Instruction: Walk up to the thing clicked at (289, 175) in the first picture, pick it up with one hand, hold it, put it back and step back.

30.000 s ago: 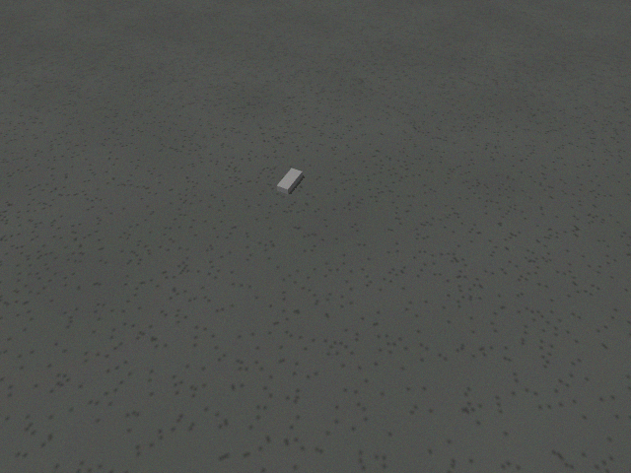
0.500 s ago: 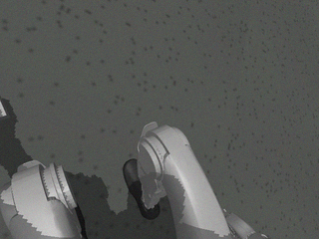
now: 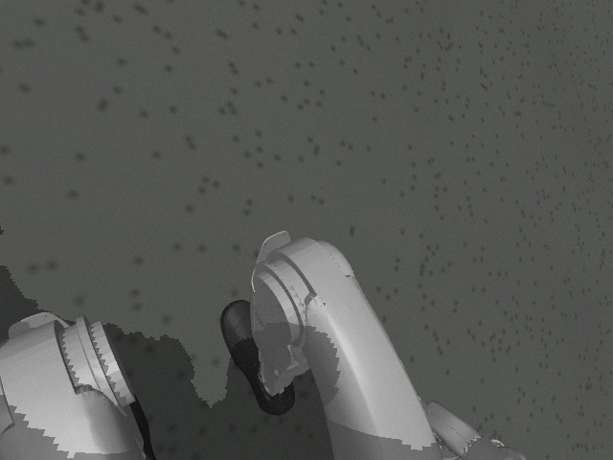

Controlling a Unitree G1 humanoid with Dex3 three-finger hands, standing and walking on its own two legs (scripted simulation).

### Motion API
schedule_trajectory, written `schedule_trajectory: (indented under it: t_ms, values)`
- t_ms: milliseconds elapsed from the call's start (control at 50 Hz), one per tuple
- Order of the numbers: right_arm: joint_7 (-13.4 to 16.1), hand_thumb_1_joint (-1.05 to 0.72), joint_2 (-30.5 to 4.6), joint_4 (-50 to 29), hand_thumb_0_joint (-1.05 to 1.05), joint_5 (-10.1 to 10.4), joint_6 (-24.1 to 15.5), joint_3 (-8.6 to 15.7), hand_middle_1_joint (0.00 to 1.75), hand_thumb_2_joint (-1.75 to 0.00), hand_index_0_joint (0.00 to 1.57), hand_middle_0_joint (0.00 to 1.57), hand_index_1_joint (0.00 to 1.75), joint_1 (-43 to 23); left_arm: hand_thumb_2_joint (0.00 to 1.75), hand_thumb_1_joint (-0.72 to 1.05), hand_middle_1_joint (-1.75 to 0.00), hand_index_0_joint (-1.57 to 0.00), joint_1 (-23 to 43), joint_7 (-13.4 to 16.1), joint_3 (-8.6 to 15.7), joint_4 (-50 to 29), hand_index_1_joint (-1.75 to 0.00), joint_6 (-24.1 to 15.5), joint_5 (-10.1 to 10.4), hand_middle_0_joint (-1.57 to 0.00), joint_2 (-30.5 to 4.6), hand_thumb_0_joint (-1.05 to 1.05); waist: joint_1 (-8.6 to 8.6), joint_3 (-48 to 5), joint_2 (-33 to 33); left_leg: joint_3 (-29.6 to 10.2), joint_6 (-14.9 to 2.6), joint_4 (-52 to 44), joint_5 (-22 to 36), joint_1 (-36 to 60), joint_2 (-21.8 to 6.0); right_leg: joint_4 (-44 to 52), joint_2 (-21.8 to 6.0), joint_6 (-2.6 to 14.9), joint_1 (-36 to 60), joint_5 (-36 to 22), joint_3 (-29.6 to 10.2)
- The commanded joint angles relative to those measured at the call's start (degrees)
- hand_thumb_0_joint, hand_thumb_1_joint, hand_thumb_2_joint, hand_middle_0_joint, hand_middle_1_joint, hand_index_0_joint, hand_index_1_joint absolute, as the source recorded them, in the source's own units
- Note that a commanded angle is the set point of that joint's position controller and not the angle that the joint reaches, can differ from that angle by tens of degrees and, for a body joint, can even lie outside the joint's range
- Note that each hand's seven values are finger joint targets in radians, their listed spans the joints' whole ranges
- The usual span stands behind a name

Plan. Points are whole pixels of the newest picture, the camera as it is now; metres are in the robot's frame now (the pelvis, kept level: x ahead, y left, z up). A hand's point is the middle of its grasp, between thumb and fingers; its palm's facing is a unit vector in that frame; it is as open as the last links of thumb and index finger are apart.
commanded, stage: open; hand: left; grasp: from above
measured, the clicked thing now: out of the picture +0.44 +0.31 -0.28
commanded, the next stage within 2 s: withdraw in 0.92 s
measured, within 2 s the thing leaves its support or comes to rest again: neither
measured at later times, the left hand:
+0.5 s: hand out of the picture +0.44 +0.30 -0.25, palm faces -0.43 -0.14 -0.89, open 11.3 cm
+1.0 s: hand out of the picture +0.44 +0.30 -0.26, palm faces -0.45 -0.15 -0.88, open 13.6 cm
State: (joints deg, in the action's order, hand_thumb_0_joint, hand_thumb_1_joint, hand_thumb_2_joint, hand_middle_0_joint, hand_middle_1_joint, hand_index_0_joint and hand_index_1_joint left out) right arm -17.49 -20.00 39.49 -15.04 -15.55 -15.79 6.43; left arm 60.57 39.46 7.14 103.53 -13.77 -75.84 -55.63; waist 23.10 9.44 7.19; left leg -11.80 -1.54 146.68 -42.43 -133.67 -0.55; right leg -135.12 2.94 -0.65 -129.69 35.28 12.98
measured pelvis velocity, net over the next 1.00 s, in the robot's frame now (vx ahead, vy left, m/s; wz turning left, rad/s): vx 0.00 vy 0.00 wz -0.02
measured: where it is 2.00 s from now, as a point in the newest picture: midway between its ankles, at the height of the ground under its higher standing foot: (205, 418)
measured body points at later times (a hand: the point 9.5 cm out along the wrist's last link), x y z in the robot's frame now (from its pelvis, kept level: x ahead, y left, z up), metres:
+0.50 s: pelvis +0.00 +0.00 +0.00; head +0.27 +0.13 +0.33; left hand +0.46 +0.31 -0.20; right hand +0.04 -0.25 -0.05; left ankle +0.06 +0.12 -0.27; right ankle +0.12 -0.10 -0.27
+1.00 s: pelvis +0.00 +0.00 +0.00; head +0.28 +0.13 +0.33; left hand +0.46 +0.31 -0.20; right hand +0.04 -0.25 -0.05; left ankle +0.06 +0.12 -0.27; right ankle +0.12 -0.10 -0.27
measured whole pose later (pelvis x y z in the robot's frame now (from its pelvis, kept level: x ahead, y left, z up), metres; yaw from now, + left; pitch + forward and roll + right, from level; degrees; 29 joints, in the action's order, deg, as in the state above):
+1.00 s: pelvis +0.00 +0.00 +0.00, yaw -1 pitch +28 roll -15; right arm -16.9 -20.2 37.6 -14.0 -15.4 -17.6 7.4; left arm 60.3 37.2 5.6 100.6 -14.2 -73.6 -57.4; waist 23.0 10.7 8.1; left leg -12.7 -1.5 146.0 -42.1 -133.3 -0.7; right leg -133.6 3.4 -0.8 -129.0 34.5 13.7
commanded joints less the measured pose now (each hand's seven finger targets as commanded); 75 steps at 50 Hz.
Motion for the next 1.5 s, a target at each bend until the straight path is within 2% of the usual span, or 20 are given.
schedule_trajectory:
  t_ms: [0,180,320,740,1000,1100,1160,1200,1220,1240,1260,1280,1300,1320,1360,1400,1420,1440,1460,1480]
  values:
    - [0.36,-0.9,-18.92,0.39,0.0,0.65,-0.42,4.59,0.3,-0.9,0.2,0.2,0.3,11.22,0.52,0.78,-0.43,-1.14,14.64,2.48,-0.88,-5.64,-0.42,-0.47,1.25,-1.13,-11.23,0.0,3.62,-35.13,-27.32,2.53,0.28,-15.26,11.39,23.92,-0.96,11.42,2.67,1.61,22.65,-12.27,2.5]
    - [0.42,-0.89,-19.65,-0.32,0.0,0.93,-1.07,4.27,0.3,-0.9,0.2,0.2,0.3,10.21,0.5,0.14,-0.52,-0.64,15.47,2.26,-2.3,-6.57,-0.51,-0.6,1.58,-0.63,-10.85,0.0,3.66,-33.54,-28.13,0.88,0.87,-16.49,10.32,24.82,-1.4,10.76,2.5,1.75,20.75,-11.09,3.32]
    - [0.01,-0.89,-19.5,-0.27,0.0,0.8,-1.41,3.89,0.3,-0.9,0.2,0.2,0.3,10.59,0.63,-0.1,-0.64,-0.45,15.22,2.46,-3.0,-7.26,-0.64,-0.34,1.55,-0.45,-10.3,0.0,3.94,-34.56,-29.56,1.07,1.14,-16.42,12.63,26.63,-1.53,10.72,2.75,1.74,21.83,-13.12,3.35]
    - [-0.01,-0.89,-20.0,-0.93,0.0,1.62,-0.64,4.08,0.3,-0.9,0.2,0.2,0.3,12.26,0.88,-0.4,-0.92,-0.15,12.01,0.33,0.19,-8.09,-0.92,0.85,3.17,-0.15,-13.84,0.0,2.78,-35.6,-31.4,1.62,1.15,-17.12,13.97,26.32,-1.31,11.34,2.92,2.14,23.96,-13.57,3.08]
    - [1.19,-0.88,-19.26,-1.03,0.0,1.19,-0.04,3.33,0.3,-0.9,0.2,0.2,0.3,11.62,0.93,-0.44,-1.03,-0.08,13.26,0.5,-2.87,-7.85,-1.0,-1.23,2.18,-0.06,-11.8,0.0,3.75,-33.91,-29.58,1.09,1.21,-16.99,12.48,26.5,-1.66,11.65,3.03,1.93,22.4,-12.67,3.52]
    - [0.68,-0.89,-19.66,-1.39,0.0,0.93,-0.25,3.97,0.3,-0.9,0.2,0.2,0.3,12.45,0.95,-0.47,-0.99,-0.1,15.14,2.75,1.13,-12.71,-0.96,0.09,1.11,-0.07,-15.78,0.0,1.95,-38.34,-34.51,0.8,2.06,-17.96,16.14,31.69,-1.87,10.36,2.56,2.07,22.07,-14.97,3.48]
    - [0.18,-0.9,-19.71,-1.11,0.0,1.28,-0.48,5.59,0.3,-0.9,0.2,0.2,0.3,11.93,0.96,-0.49,-0.98,-0.09,13.27,3.22,1.91,-11.08,-0.96,2.55,2.28,-0.08,-14.22,0.0,1.94,-37.01,-34.2,1.96,1.79,-18.01,13.96,28.77,-1.58,11.13,2.88,2.1,22.69,-14.48,2.82]
    - [-0.29,-0.9,-19.64,-0.82,0.0,1.67,-0.43,7.73,0.3,-0.9,0.2,0.2,0.3,13.84,0.96,-0.49,-0.97,-0.09,17.03,2.44,5.26,-22.23,-0.96,3.74,2.57,-0.08,-17.26,0.0,-0.68,-44.56,-40.84,2.5,2.31,-18.98,17.1,34.26,-1.26,10.41,2.02,2.61,21.77,-15.54,2.55]
    - [-0.66,-0.9,-18.84,-0.82,0.0,2.13,-0.33,8.61,0.3,-0.9,0.2,0.2,0.3,13.01,0.96,-0.49,-0.97,-0.09,15.27,1.35,5.13,-24.86,-0.96,4.49,3.68,-0.08,-15.64,0.0,-2.12,-47.8,-43.38,2.56,2.71,-19.18,18.44,37.09,-1.36,9.92,1.69,2.95,21.29,-15.94,2.2]
    - [-1.02,-0.9,-17.57,-1.83,0.0,2.74,-0.25,9.09,0.3,-0.9,0.2,0.2,0.3,11.67,0.97,-0.51,-0.97,-0.09,12.27,-0.3,1.5,-25.03,-0.97,5.52,4.72,-0.09,-9.23,0.0,-2.62,-49.2,-42.99,3.19,2.72,-19.27,19.69,38.06,-1.13,10.35,2.04,2.99,21.03,-16.5,1.97]
    - [-1.15,-0.9,-17.26,-0.65,0.0,3.46,0.02,10.14,0.3,-0.9,0.2,0.2,0.3,11.78,0.98,-0.52,-0.98,-0.08,8.9,-1.51,0.76,-23.85,-0.98,6.48,5.98,-0.08,-6.69,0.0,-2.88,-48.71,-41.05,3.68,2.49,-19.65,19.99,36.84,-0.96,11.11,2.21,2.91,21.18,-17.02,1.79]
    - [-1.28,-0.9,-17.43,-0.05,0.0,4.18,0.5,11.07,0.3,-0.9,0.2,0.2,0.3,12.95,0.98,-0.51,-0.99,-0.07,7.91,-2.83,0.96,-25.35,-0.98,7.32,6.43,-0.07,-6.91,0.0,-3.54,-48.61,-40.31,4.36,2.13,-19.84,20.07,34.65,-0.61,11.43,2.36,2.92,21.05,-17.09,1.18]
    - [-1.17,-0.9,-17.68,1.4,0.0,4.66,1.18,12.7,0.3,-0.9,0.2,0.2,0.3,15.05,0.99,-0.51,-0.99,-0.07,6.52,-3.86,3.71,-28.62,-0.98,8.39,7.08,-0.06,-8.66,0.0,-5.16,-51.34,-40.83,4.63,2.22,-20.95,21.85,35.5,-0.32,11.83,1.93,3.05,21.38,-17.91,0.75]
    - [-1.17,-0.9,-16.55,1.21,0.0,5.66,2.11,13.43,0.3,-0.9,0.2,0.2,0.3,14.84,0.99,-0.51,-1.0,-0.07,5.87,-5.49,1.03,-31.87,-0.99,9.37,8.34,-0.06,-3.83,0.0,-6.45,-53.88,-41.43,5.14,2.19,-22.18,22.1,36.23,-0.21,12.6,1.91,3.38,21.47,-17.52,0.16]
    - [-1.32,-0.9,-14.65,0.7,0.0,7.51,3.53,13.86,0.3,-0.9,0.2,0.2,0.3,13.25,1.01,-0.52,-1.01,-0.07,6.44,-9.43,-6.61,-33.5,-1.01,10.85,10.59,-0.08,6.93,0.0,-5.86,-51.78,-36.69,5.62,1.33,-23.71,17.69,33.08,-0.14,14.77,2.28,3.51,19.6,-14.63,-0.54]
    - [-0.47,-0.9,-16.66,1.33,0.0,8.3,5.1,15.75,0.3,-0.9,0.2,0.2,0.3,16.1,1.0,-0.5,-1.01,-0.07,3.82,-12.37,-3.11,-34.78,-1.01,11.91,11.11,-0.07,1.41,0.0,-5.84,-49.13,-31.41,5.53,0.61,-24.99,15.26,30.31,0.31,15.87,1.76,3.43,19.79,-13.14,-1.61]
    - [-0.15,-0.9,-15.39,0.88,0.0,8.67,6.01,15.94,0.3,-0.9,0.2,0.2,0.3,15.58,0.99,-0.49,-1.01,-0.08,6.17,-14.31,-6.44,-38.25,-1.01,11.69,11.62,-0.08,5.62,0.0,-6.02,-50.81,-30.1,6.11,0.36,-25.42,14.77,30.65,0.46,17.02,1.91,3.65,21.63,-12.9,-2.35]
    - [0.37,-0.9,-14.94,1.95,0.0,8.77,7.07,16.64,0.3,-0.9,0.2,0.2,0.3,16.47,0.99,-0.48,-1.0,-0.1,4.06,-15.62,-5.88,-35.37,-1.0,12.08,11.94,-0.1,6.79,0.0,-5.57,-50.06,-26.9,6.18,0.17,-25.89,14.1,30.28,0.53,17.9,1.87,3.5,22.46,-12.71,-2.63]
    - [0.59,-0.9,-13.89,0.43,0.0,9.14,7.75,16.31,0.3,-0.9,0.2,0.2,0.3,15.72,0.97,-0.45,-0.98,-0.12,7.61,-17.24,-9.19,-39.06,-0.98,11.58,12.46,-0.11,9.92,0.0,-4.86,-49.64,-25.42,6.53,-0.04,-26.14,13.18,28.99,0.79,18.7,1.82,3.53,23.93,-11.87,-3.25]
    - [1.33,-0.9,-13.87,1.31,0.0,9.32,8.51,16.5,0.3,-0.9,0.2,0.2,0.3,16.4,0.97,-0.45,-0.98,-0.12,6.41,-17.92,-6.5,-36.02,-0.98,11.6,12.94,-0.12,7.49,0.0,-4.92,-47.4,-21.97,6.59,-0.45,-26.35,11.34,26.24,1.12,19.35,1.72,3.34,24.28,-10.41,-3.77]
